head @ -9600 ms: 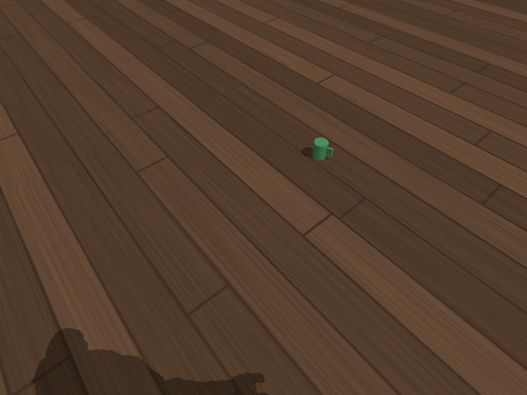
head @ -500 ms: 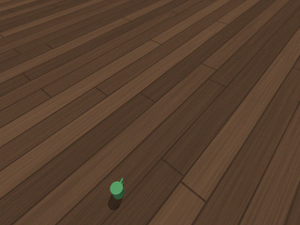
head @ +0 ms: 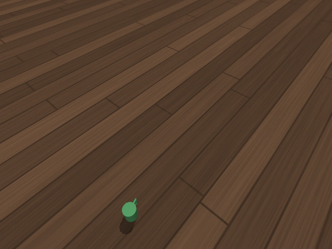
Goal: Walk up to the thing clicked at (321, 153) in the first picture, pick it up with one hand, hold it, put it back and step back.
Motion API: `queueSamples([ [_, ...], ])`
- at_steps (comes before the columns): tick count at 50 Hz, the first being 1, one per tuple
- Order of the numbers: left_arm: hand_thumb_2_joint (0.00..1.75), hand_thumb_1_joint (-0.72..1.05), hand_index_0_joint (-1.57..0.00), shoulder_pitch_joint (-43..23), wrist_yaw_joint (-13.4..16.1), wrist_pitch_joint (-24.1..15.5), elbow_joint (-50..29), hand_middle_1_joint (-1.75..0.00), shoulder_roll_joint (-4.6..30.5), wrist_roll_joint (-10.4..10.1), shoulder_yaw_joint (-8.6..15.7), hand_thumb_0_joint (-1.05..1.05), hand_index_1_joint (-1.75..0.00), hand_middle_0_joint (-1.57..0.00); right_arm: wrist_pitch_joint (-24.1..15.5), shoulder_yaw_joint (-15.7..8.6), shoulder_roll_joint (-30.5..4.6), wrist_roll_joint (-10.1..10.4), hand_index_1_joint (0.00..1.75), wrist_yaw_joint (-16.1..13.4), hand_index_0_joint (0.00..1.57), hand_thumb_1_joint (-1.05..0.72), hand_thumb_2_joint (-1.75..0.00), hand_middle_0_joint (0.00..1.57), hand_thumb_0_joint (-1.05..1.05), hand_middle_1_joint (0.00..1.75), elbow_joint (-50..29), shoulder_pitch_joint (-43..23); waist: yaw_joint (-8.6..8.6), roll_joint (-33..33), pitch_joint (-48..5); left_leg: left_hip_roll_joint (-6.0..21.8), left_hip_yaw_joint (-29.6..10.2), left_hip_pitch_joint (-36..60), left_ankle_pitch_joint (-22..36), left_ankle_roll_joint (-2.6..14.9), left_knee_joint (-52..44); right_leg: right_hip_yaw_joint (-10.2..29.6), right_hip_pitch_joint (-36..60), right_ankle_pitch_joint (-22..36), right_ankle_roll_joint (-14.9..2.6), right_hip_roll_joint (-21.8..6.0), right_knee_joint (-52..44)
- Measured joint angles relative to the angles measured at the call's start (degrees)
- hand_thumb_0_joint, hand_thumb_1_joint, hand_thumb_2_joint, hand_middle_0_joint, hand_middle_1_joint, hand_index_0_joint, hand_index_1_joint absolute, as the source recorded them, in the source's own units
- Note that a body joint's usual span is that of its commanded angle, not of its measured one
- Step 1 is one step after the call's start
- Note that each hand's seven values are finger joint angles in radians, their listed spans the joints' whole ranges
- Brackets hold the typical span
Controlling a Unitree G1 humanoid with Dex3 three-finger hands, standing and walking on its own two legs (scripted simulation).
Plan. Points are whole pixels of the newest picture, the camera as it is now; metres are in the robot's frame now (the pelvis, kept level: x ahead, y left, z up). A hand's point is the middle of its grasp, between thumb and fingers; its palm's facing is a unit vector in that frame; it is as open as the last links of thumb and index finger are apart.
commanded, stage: stand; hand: left
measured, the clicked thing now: (131, 209) +0.46 +0.21 -0.73
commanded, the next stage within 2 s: walk up in 0.02 s
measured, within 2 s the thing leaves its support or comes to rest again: neither
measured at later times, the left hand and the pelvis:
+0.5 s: hand out of the picture +0.10 +0.24 -0.16, palm faces -0.04 -0.94 -0.33, open 7.4 cm; pelvis +0.01 -0.02 -0.01, yaw -2 degrees
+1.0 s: hand out of the picture +0.12 +0.23 -0.16, palm faces -0.11 -0.94 -0.32, open 7.4 cm; pelvis +0.01 -0.01 -0.01, yaw -4 degrees
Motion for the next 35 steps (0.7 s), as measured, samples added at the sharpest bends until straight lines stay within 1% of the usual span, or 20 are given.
queueSamples([
  [1,0.89,0.90,-0.21,0.0,0.0,0.0,0.0,-0.30,0.0,0.0,0.0,0.00,-0.30,-0.21,0.0,0.0,0.0,0.0,0.30,0.0,0.21,-0.91,-0.90,0.20,0.01,0.30,0.0,0.0,0.00,0.0,0.0,0.0,0.0,-0.1,0.0,0.01,0.0,0.0,0.0,0.0,0.00,0.0,0.0],
  [6,0.89,0.90,-0.21,0.9,-0.9,1.7,-1.7,-0.30,0.9,0.8,2.1,0.00,-0.30,-0.21,-0.9,-0.7,0.4,-0.1,0.30,-0.6,0.21,-0.90,-0.90,0.20,0.01,0.30,-1.4,1.1,0.11,-0.9,0.0,0.2,0.2,-0.7,-0.7,-0.14,1.0,0.2,-1.5,-1.2,-0.46,0.3,2.4],
  [11,0.89,0.90,-0.21,2.3,-1.3,2.4,-3.0,-0.30,1.3,1.1,3.3,0.00,-0.30,-0.21,-0.8,-1.3,-0.4,-0.3,0.30,-1.3,0.21,-0.90,-0.90,0.21,0.01,0.30,-2.7,2.2,0.13,-0.9,0.1,1.4,0.0,-1.8,-2.5,-0.63,3.7,0.0,-2.3,-2.5,-1.29,1.5,4.4],
  [18,0.89,0.90,-0.21,2.7,-1.8,2.7,-4.8,-0.30,0.0,0.9,3.3,0.00,-0.30,-0.21,-0.8,-1.8,-2.5,-0.1,0.30,-1.9,0.21,-0.90,-0.90,0.20,0.01,0.30,-4.5,2.6,0.15,-0.1,0.9,2.0,0.3,-2.7,-4.1,-0.64,5.9,0.3,-3.2,-3.7,-1.74,2.2,6.2],
  [26,0.89,0.90,-0.21,1.6,-1.8,2.9,-7.0,-0.30,0.5,0.9,3.6,0.00,-0.30,-0.21,-1.1,-1.4,-1.7,0.0,0.30,-2.1,0.21,-0.90,-0.90,0.20,0.01,0.30,-6.1,3.1,0.03,-1.4,1.1,2.3,1.0,-2.9,-5.4,-1.11,7.8,0.9,-4.3,-5.2,-1.98,2.6,9.0],
  [28,0.89,0.90,-0.21,1.3,-1.8,2.9,-7.4,-0.30,0.7,0.8,3.7,0.00,-0.30,-0.21,-1.0,-1.3,-1.6,0.0,0.30,-2.2,0.21,-0.90,-0.90,0.20,0.01,0.30,-6.4,3.1,-0.08,-1.5,1.1,2.6,1.1,-3.1,-5.9,-1.05,8.6,1.1,-4.4,-5.5,-2.11,2.9,9.5],
  [32,0.89,0.90,-0.21,0.7,-1.9,2.9,-8.4,-0.30,0.6,0.7,3.6,0.00,-0.30,-0.21,-0.8,-1.3,-1.8,0.0,0.30,-2.2,0.21,-0.90,-0.90,0.20,0.01,0.30,-7.0,3.1,-0.32,-1.3,1.1,2.7,1.3,-3.7,-6.8,-0.36,10.3,1.3,-4.7,-5.8,-2.13,3.1,10.2],
  [35,0.89,0.90,-0.21,0.5,-2.0,3.1,-8.9,-0.30,0.6,0.7,3.4,0.00,-0.30,-0.21,-1.2,-1.2,-1.7,-0.1,0.30,-2.2,0.21,-0.90,-0.90,0.20,0.01,0.30,-7.1,3.5,-0.34,-1.7,0.8,2.2,1.9,-3.4,-6.5,-0.83,9.7,1.9,-5.1,-5.9,-1.77,2.7,10.7],
])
